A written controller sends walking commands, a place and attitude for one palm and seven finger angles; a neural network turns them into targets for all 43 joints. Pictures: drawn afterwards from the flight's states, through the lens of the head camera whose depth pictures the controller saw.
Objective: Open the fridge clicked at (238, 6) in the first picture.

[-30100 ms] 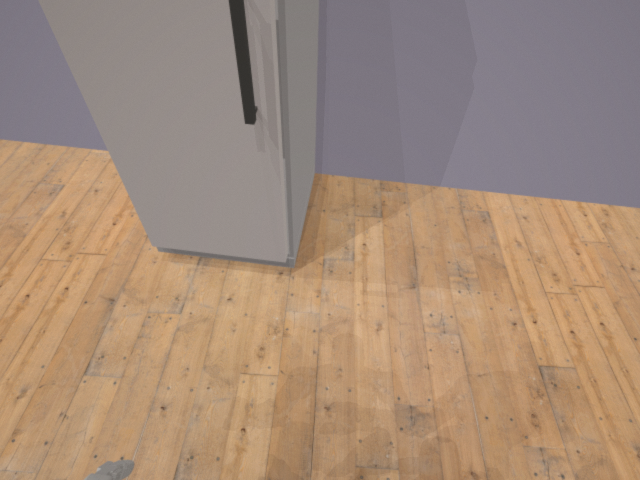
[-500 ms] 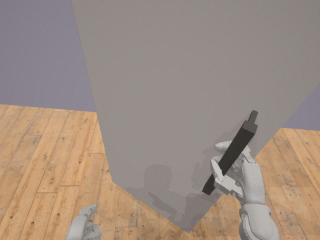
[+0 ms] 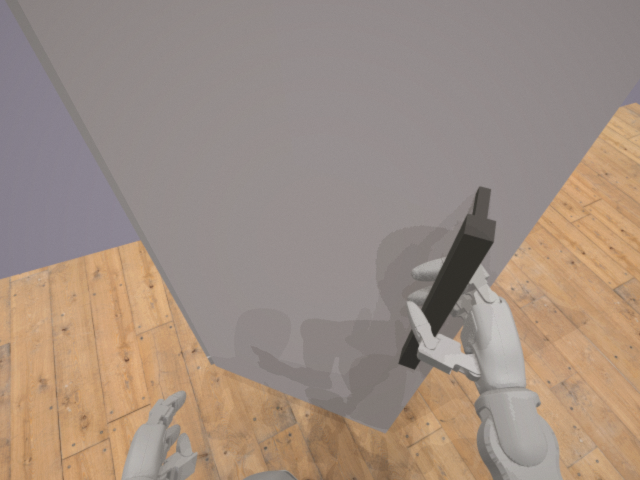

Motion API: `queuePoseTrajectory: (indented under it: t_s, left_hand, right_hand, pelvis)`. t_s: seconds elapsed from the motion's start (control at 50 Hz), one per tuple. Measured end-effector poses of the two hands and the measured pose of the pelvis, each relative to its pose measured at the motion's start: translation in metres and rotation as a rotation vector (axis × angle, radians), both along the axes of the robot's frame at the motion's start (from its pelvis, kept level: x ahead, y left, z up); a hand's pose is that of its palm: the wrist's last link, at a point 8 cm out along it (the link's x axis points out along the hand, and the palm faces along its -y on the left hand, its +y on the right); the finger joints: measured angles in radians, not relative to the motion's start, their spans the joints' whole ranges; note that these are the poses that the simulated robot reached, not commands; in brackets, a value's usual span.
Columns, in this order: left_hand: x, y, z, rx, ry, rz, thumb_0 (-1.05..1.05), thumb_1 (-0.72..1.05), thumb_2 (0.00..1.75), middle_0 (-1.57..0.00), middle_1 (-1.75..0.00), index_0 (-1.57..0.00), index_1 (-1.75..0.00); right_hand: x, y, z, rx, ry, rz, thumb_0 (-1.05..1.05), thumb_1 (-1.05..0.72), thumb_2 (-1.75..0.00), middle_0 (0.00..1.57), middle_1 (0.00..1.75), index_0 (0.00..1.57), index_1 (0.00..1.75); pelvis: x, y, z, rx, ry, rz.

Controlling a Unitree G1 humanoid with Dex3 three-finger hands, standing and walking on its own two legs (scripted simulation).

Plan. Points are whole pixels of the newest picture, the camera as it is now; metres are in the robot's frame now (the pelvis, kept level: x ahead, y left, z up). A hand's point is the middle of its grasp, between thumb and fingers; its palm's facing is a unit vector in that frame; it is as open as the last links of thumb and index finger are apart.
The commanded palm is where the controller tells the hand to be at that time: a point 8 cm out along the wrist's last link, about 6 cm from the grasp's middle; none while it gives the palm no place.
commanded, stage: walk backward, drawing the door open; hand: right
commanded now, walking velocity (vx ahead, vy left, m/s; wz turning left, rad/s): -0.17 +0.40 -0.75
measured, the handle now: (438, 295) +0.31 -0.09 +0.09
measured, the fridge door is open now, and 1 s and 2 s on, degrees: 43 69 65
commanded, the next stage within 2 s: stop walking and hold the door back in 0.70 s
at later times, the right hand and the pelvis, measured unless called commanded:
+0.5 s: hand (365, 410) +0.18 -0.01 +0.10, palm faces +0.40 +0.89 -0.20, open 6.5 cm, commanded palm +0.13 -0.04 +0.11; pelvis -0.03 +0.22 -0.02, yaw -23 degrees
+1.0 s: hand out of the picture +0.12 +0.06 +0.10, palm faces +0.81 +0.53 -0.27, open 6.1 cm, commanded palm +0.08 +0.03 +0.10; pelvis +0.03 +0.41 +0.01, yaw -42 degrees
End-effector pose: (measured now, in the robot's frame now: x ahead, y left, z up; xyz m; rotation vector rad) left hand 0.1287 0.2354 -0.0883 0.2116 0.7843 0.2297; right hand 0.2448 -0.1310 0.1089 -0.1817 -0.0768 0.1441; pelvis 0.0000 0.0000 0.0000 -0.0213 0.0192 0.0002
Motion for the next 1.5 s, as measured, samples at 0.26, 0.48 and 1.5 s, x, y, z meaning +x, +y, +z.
queuePoseTrajectory:
  t_s: [0.26, 0.48, 1.5]
  left_hand:
    - [0.047, 0.067, -0.018, -0.1, 0.025, -0.31, 0.01, 0.9, 0.9, -0.2, -0.3, -0.21, -0.3]
    - [0.087, 0.139, -0.006, 0.027, -0.049, -0.403, 0.01, 0.9, 0.9, -0.2, -0.3, -0.2, -0.3]
    - [0.066, 0.355, -0.032, 0.07, 0.255, -0.789, 0.01, 0.9, 0.9, -0.2, -0.3, -0.21, -0.3]
  right_hand:
    - [-0.058, 0.04, -0.001, -0.038, -0.035, -0.356, -0.04, -0.59, -0.8, 0.41, 1.35, 0.28, 1.39]
    - [-0.101, 0.074, -0.003, -0.024, -0.067, -0.53, -0.02, -0.61, -0.8, 0.43, 1.38, 0.29, 1.4]
    - [-0.17, 0.167, 0.013, -0.021, 0.095, -1.148, -0.04, -0.64, -0.76, 0.45, 1.4, 0.45, 1.4]
  pelvis:
    - [-0.019, 0.136, -0.01, 0.041, -0.024, -0.217]
    - [-0.029, 0.212, -0.018, 0.034, -0.03, -0.392]
    - [-0.03, 0.478, 0.002, -0.011, -0.076, -0.777]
